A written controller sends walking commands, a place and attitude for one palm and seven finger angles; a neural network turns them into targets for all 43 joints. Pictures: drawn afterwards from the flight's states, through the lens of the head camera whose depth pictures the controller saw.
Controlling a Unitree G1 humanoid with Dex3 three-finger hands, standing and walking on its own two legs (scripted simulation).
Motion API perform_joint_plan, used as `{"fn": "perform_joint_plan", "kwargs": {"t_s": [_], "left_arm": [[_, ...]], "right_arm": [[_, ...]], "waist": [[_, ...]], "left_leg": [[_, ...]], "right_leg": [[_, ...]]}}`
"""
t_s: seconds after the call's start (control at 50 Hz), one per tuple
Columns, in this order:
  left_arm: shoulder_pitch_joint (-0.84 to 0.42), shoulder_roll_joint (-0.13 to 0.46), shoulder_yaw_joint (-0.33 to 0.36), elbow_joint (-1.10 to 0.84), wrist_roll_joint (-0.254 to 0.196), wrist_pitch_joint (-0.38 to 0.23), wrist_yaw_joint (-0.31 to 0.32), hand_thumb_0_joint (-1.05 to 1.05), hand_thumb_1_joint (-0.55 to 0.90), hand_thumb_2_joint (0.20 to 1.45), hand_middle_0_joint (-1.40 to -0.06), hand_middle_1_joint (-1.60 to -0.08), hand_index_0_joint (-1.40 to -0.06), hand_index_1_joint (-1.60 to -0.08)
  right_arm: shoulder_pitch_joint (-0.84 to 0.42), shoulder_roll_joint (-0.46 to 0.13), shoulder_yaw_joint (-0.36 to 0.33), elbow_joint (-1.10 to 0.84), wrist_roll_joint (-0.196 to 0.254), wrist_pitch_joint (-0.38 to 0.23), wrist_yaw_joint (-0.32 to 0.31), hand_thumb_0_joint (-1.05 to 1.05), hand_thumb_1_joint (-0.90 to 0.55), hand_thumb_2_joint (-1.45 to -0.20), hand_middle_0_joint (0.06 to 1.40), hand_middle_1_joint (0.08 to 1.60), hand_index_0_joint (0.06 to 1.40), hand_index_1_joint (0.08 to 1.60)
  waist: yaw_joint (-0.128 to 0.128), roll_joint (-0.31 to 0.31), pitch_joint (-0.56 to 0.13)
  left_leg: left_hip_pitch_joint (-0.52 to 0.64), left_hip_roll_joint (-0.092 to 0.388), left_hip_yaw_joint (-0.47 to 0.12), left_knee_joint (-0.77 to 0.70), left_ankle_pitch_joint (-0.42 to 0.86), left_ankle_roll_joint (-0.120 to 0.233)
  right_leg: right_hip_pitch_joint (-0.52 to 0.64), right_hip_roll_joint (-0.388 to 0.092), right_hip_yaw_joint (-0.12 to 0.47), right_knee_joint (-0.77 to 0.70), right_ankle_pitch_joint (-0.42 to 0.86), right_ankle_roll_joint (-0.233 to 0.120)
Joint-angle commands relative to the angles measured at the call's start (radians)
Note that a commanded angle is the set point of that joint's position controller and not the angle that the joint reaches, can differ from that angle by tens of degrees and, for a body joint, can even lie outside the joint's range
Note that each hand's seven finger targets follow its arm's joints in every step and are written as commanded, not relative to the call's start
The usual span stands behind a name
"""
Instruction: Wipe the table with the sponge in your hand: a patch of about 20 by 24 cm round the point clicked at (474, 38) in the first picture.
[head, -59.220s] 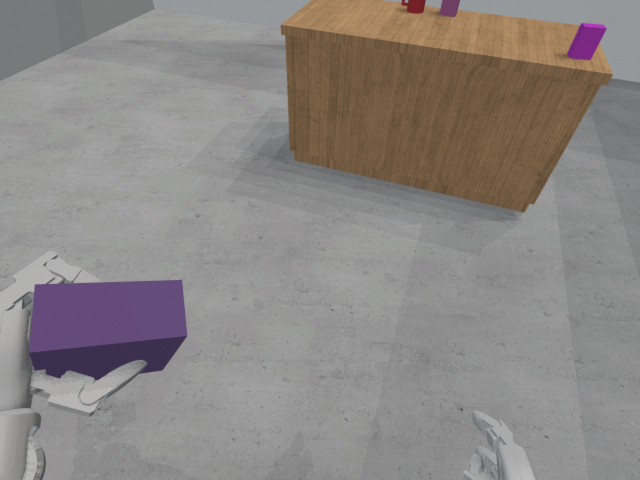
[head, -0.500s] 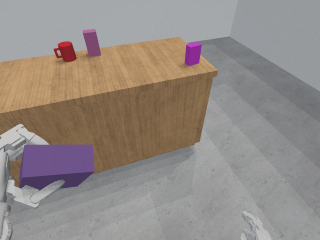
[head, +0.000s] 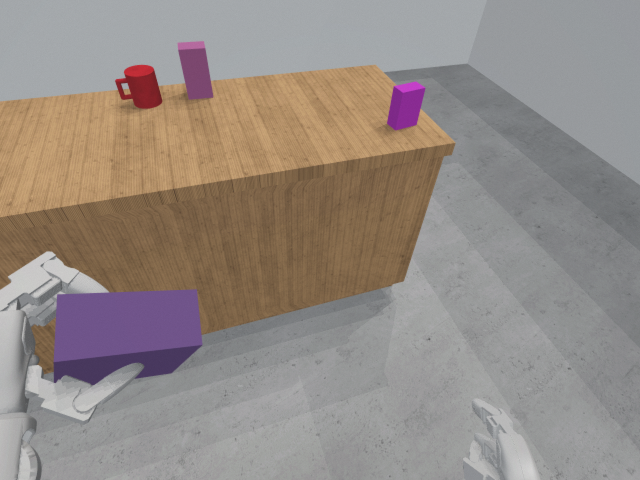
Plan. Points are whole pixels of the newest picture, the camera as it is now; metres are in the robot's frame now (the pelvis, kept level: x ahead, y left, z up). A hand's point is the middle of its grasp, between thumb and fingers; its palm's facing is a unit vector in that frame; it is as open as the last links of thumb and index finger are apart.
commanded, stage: stop stepping back and stand still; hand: left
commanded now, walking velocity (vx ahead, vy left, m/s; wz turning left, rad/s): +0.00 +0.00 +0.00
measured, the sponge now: (144, 338) +0.22 +0.20 +0.12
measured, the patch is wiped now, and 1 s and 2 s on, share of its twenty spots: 1.00 1.00 1.00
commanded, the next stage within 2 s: stand and wait in 0.26 s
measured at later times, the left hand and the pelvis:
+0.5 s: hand (67, 328) +0.21 +0.25 +0.16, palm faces +0.38 -0.86 -0.34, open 9.7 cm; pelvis +0.00 +0.02 +0.00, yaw -1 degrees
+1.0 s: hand (71, 333) +0.21 +0.25 +0.15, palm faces +0.37 -0.86 -0.35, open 9.7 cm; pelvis +0.00 +0.02 +0.01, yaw -1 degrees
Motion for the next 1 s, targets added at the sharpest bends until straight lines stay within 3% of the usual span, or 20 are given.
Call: {"fn": "perform_joint_plan", "kwargs": {"t_s": [0.0, 0.3, 0.34, 0.36, 0.44, 0.46, 0.52, 0.58, 0.64, 0.76, 0.92, 0.98], "left_arm": [[-0.094, 0.157, 0.121, -0.208, -0.009, -0.071, 0.029, 0.000, 0.100, 1.300, -1.200, -1.600, -1.200, -1.600], [-0.128, 0.148, 0.103, -0.197, -0.006, -0.071, 0.028, 0.000, 0.100, 1.300, -1.200, -1.600, -1.200, -1.600], [-0.121, 0.155, 0.110, -0.197, -0.007, -0.071, 0.029, 0.000, 0.100, 1.300, -1.200, -1.600, -1.200, -1.600], [-0.122, 0.147, 0.100, -0.200, -0.006, -0.070, 0.028, 0.000, 0.100, 1.300, -1.200, -1.600, -1.200, -1.600], [-0.118, 0.149, 0.103, -0.189, -0.006, -0.072, 0.030, 0.000, 0.100, 1.300, -1.200, -1.600, -1.200, -1.600], [-0.117, 0.141, 0.096, -0.189, -0.005, -0.071, 0.029, 0.000, 0.100, 1.300, -1.200, -1.600, -1.200, -1.600], [-0.121, 0.147, 0.104, -0.189, -0.004, -0.074, 0.031, 0.000, 0.100, 1.300, -1.200, -1.600, -1.200, -1.600], [-0.109, 0.150, 0.107, -0.189, -0.004, -0.075, 0.031, 0.000, 0.100, 1.300, -1.200, -1.600, -1.200, -1.600], [-0.106, 0.150, 0.109, -0.180, -0.006, -0.075, 0.031, 0.000, 0.100, 1.300, -1.200, -1.600, -1.200, -1.600], [-0.109, 0.157, 0.113, -0.171, -0.003, -0.074, 0.032, 0.000, 0.100, 1.300, -1.200, -1.600, -1.200, -1.600], [-0.113, 0.143, 0.102, -0.157, -0.003, -0.071, 0.032, 0.000, 0.100, 1.300, -1.200, -1.600, -1.200, -1.600], [-0.130, 0.145, 0.101, -0.172, 0.000, -0.074, 0.032, 0.000, 0.100, 1.300, -1.200, -1.600, -1.200, -1.600]], "right_arm": [[-0.121, -0.123, -0.047, -0.168, 0.009, -0.049, -0.014, 0.000, -0.900, -0.900, 0.200, 0.300, 0.200, 0.300], [-0.132, -0.118, -0.040, -0.171, 0.002, -0.028, -0.014, 0.000, -0.900, -0.900, 0.200, 0.300, 0.200, 0.300], [-0.132, -0.115, -0.041, -0.171, 0.001, -0.027, -0.016, 0.000, -0.900, -0.900, 0.200, 0.300, 0.200, 0.300], [-0.135, -0.121, -0.041, -0.177, 0.002, -0.028, -0.015, 0.000, -0.900, -0.900, 0.200, 0.300, 0.200, 0.300], [-0.133, -0.117, -0.041, -0.169, 0.001, -0.027, -0.015, 0.000, -0.900, -0.900, 0.200, 0.300, 0.200, 0.300], [-0.136, -0.122, -0.041, -0.173, 0.002, -0.028, -0.015, 0.000, -0.900, -0.900, 0.200, 0.300, 0.200, 0.300], [-0.128, -0.119, -0.043, -0.167, 0.001, -0.027, -0.017, 0.000, -0.900, -0.900, 0.200, 0.300, 0.200, 0.300], [-0.130, -0.117, -0.043, -0.166, 0.001, -0.028, -0.018, 0.000, -0.900, -0.900, 0.200, 0.300, 0.200, 0.300], [-0.128, -0.121, -0.047, -0.164, 0.001, -0.027, -0.017, 0.000, -0.900, -0.900, 0.200, 0.300, 0.200, 0.300], [-0.133, -0.126, -0.048, -0.165, 0.001, -0.027, -0.019, 0.000, -0.900, -0.900, 0.200, 0.300, 0.200, 0.300], [-0.128, -0.122, -0.048, -0.165, 0.002, -0.025, -0.019, 0.000, -0.900, -0.900, 0.200, 0.300, 0.200, 0.300], [-0.131, -0.120, -0.047, -0.163, 0.001, -0.025, -0.020, 0.000, -0.900, -0.900, 0.200, 0.300, 0.200, 0.300]], "waist": [[0.004, 0.094, -0.126], [0.002, 0.080, -0.099], [0.003, 0.077, -0.114], [0.001, 0.106, -0.103], [0.003, 0.072, -0.103], [0.001, 0.097, -0.092], [0.003, 0.060, -0.104], [0.003, 0.082, -0.109], [0.004, 0.053, -0.109], [0.002, 0.076, -0.085], [0.002, 0.045, -0.088], [0.002, 0.069, -0.090]], "left_leg": [[0.033, 0.098, -0.115, -0.133, 0.291, 0.035], [-0.008, 0.073, -0.097, -0.176, 0.124, 0.019], [0.005, 0.072, -0.092, -0.171, 0.139, 0.021], [0.000, 0.072, -0.096, -0.179, 0.133, 0.018], [-0.007, 0.068, -0.090, -0.174, 0.117, 0.018], [-0.013, 0.068, -0.095, -0.183, 0.107, 0.016], [-0.011, 0.068, -0.092, -0.177, 0.101, 0.019], [-0.001, 0.069, -0.089, -0.177, 0.122, 0.018], [-0.003, 0.063, -0.083, -0.165, 0.119, 0.017], [-0.014, 0.062, -0.090, -0.179, 0.077, 0.017], [-0.010, 0.058, -0.079, -0.171, 0.056, 0.019], [-0.010, 0.063, -0.086, -0.184, 0.050, 0.018]], "right_leg": [[0.089, -0.045, 0.054, -0.047, 0.212, 0.001], [0.097, -0.047, 0.071, -0.107, 0.164, -0.005], [0.104, -0.049, 0.073, -0.109, 0.178, -0.004], [0.097, -0.050, 0.072, -0.107, 0.168, -0.006], [0.101, -0.050, 0.073, -0.119, 0.161, -0.004], [0.092, -0.050, 0.071, -0.117, 0.146, -0.006], [0.101, -0.050, 0.076, -0.123, 0.148, -0.004], [0.099, -0.053, 0.075, -0.117, 0.156, -0.004], [0.099, -0.057, 0.084, -0.131, 0.153, -0.005], [0.078, -0.056, 0.088, -0.140, 0.113, -0.009], [0.072, -0.054, 0.098, -0.155, 0.097, -0.007], [0.075, -0.051, 0.090, -0.146, 0.091, -0.006]]}}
